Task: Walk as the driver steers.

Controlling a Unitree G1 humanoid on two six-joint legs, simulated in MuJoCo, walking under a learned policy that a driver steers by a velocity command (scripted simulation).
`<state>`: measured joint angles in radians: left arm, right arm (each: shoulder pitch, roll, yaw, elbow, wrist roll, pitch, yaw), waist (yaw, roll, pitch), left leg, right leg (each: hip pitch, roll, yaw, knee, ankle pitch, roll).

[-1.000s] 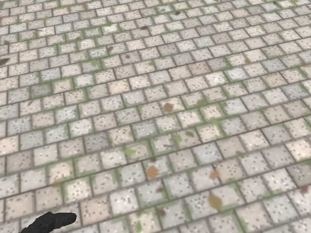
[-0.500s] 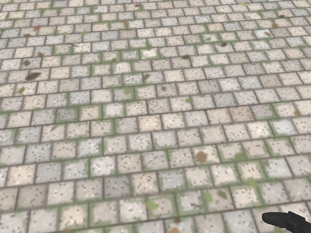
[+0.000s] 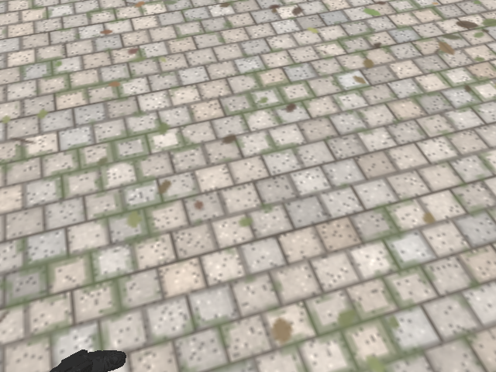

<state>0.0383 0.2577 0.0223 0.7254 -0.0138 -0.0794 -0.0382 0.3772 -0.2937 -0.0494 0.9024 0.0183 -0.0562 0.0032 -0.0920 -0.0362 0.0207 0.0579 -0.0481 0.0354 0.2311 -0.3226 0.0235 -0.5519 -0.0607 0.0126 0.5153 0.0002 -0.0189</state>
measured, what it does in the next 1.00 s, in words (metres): walks ahead: right foot, then left foot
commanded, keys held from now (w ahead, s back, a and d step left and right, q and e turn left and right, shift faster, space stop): w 0.16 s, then no key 0.84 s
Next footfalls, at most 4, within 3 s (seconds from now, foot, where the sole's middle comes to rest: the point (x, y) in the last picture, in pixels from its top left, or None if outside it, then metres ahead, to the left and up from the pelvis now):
0.04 right None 0.20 -0.12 -0.77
0.50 left None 0.39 0.10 -0.77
0.72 right None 0.29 -0.14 -0.77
2.84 right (274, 265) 0.77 -0.12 -0.77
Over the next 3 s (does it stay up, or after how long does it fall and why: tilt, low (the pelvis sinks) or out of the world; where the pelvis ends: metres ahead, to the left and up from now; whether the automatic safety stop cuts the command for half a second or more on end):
stays up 0.68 -0.05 0.00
